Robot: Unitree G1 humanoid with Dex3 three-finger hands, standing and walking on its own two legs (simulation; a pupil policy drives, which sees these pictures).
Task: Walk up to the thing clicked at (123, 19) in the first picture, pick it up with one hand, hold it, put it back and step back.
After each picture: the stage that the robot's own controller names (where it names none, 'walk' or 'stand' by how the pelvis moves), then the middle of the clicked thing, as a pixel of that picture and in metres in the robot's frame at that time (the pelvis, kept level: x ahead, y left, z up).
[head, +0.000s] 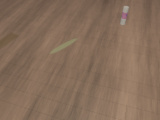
stand; (124, 15) +1.87 -0.56 -0.65
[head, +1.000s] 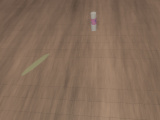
walk; (93, 21) +1.81 -0.05 -0.62
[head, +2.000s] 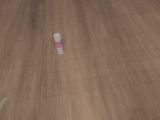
walk; (58, 44) +1.27 +0.32 -0.64
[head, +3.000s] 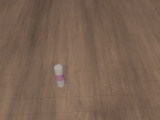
walk; (59, 76) +0.82 +0.24 -0.63
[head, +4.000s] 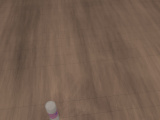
walk; (52, 112) +0.51 +0.23 -0.64
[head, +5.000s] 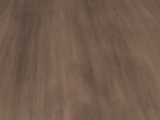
stand; out of the picture +0.35 +0.23 -0.65
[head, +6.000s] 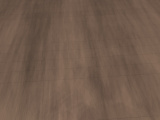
stand; out of the picture +0.35 +0.19 -0.65
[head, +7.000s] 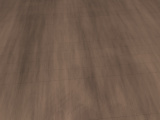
stand; out of the picture +0.36 +0.22 -0.66
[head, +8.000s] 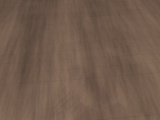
stand; out of the picture +0.35 +0.21 -0.66
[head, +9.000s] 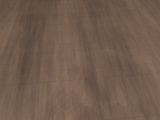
go down; out of the picture +0.35 +0.21 -0.66
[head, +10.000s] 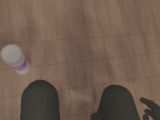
go down; (18, 61) +0.40 +0.28 -0.30
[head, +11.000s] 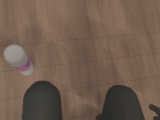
approach; (21, 62) +0.41 +0.29 -0.28
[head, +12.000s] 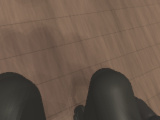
close in; out of the picture +0.38 +0.33 -0.16
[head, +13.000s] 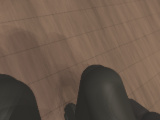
close; out of the picture +0.38 +0.34 -0.15
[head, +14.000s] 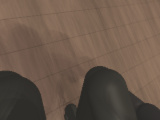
lift; out of the picture +0.34 +0.34 -0.15
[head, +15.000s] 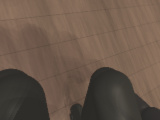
lift; out of the picture +0.29 +0.37 -0.15
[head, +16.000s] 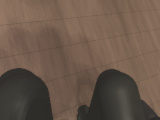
lift; out of the picture +0.28 +0.40 -0.13
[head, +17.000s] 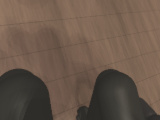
lift; out of the picture +0.28 +0.39 -0.13
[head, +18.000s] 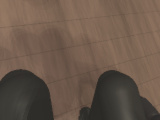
lift; out of the picture +0.28 +0.40 -0.12
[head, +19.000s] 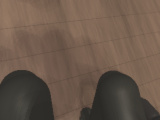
lift; out of the picture +0.29 +0.40 -0.12
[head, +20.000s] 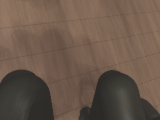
lift; out of the picture +0.29 +0.40 -0.12
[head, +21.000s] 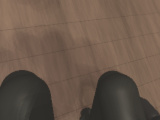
lift; out of the picture +0.29 +0.40 -0.12
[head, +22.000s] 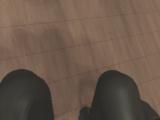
lift; out of the picture +0.29 +0.41 -0.12
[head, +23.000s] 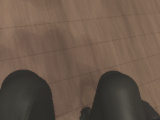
lift; out of the picture +0.29 +0.40 -0.12
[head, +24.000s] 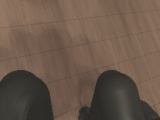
lift; out of the picture +0.29 +0.40 -0.13
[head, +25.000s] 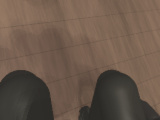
lift; out of the picture +0.30 +0.40 -0.13
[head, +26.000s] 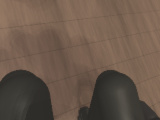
lift; out of the picture +0.30 +0.40 -0.14
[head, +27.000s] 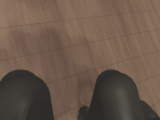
lift; out of the picture +0.29 +0.40 -0.13
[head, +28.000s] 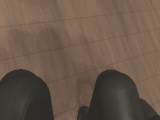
lift; out of the picture +0.29 +0.39 -0.14
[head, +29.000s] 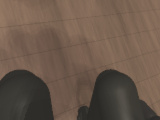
lift; out of the picture +0.29 +0.39 -0.14
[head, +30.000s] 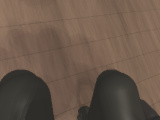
lift; out of the picture +0.29 +0.39 -0.14
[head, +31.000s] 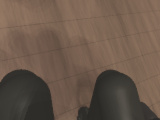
lift; out of the picture +0.29 +0.40 -0.14
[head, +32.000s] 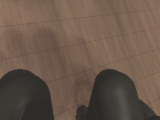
lift; out of the picture +0.29 +0.39 -0.15
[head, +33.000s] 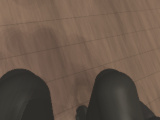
lift; out of the picture +0.29 +0.39 -0.15
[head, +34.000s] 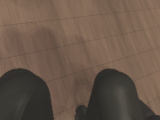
lift; out of the picture +0.29 +0.39 -0.15
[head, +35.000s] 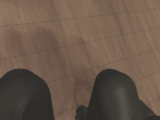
lift; out of the picture +0.28 +0.40 -0.15
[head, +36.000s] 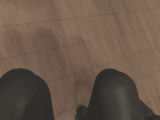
lift; out of the picture +0.28 +0.40 -0.15
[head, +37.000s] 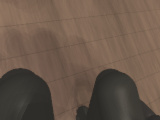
lift; out of the picture +0.28 +0.40 -0.15
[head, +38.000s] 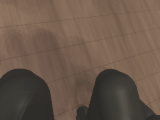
lift; out of the picture +0.28 +0.40 -0.15
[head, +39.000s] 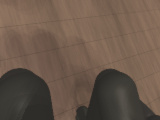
lift; out of the picture +0.28 +0.41 -0.15
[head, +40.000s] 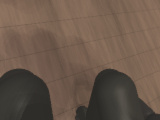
lift; out of the picture +0.28 +0.41 -0.15
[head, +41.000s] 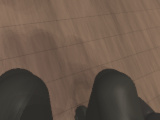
lift; out of the picture +0.28 +0.41 -0.15
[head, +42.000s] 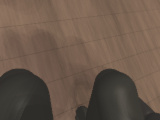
lift; out of the picture +0.28 +0.41 -0.15
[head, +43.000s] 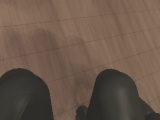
lift; out of the picture +0.28 +0.42 -0.15
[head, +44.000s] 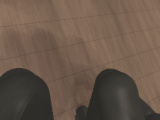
lift; out of the picture +0.28 +0.42 -0.15
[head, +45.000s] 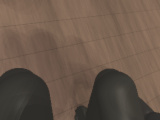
lift; out of the picture +0.28 +0.42 -0.15
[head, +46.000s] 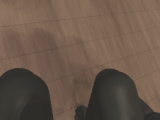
lift; out of the picture +0.28 +0.42 -0.15
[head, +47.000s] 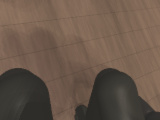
lift; out of the picture +0.28 +0.42 -0.15
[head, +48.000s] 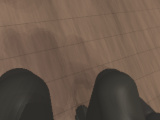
lift; out of the picture +0.28 +0.42 -0.15
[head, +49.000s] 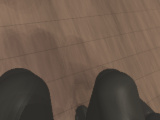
lift; out of the picture +0.28 +0.42 -0.15
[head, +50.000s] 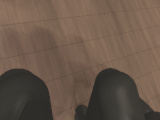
lift; out of the picture +0.28 +0.42 -0.15
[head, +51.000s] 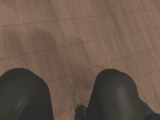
lift; out of the picture +0.28 +0.42 -0.15
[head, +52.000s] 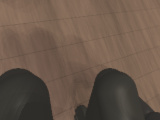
lift; out of the picture +0.28 +0.42 -0.15
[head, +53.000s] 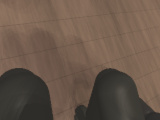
lift; out of the picture +0.28 +0.42 -0.15
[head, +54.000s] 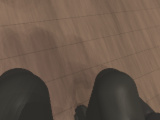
lift; out of the picture +0.28 +0.42 -0.15
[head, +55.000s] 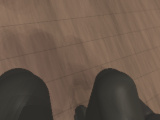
lift; out of the picture +0.28 +0.42 -0.15
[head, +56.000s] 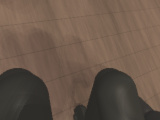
lift; out of the picture +0.28 +0.42 -0.14
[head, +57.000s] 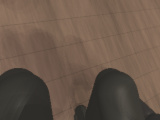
lift; out of the picture +0.27 +0.42 -0.14
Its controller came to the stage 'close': yes
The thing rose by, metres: 0.05
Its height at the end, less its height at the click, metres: +0.00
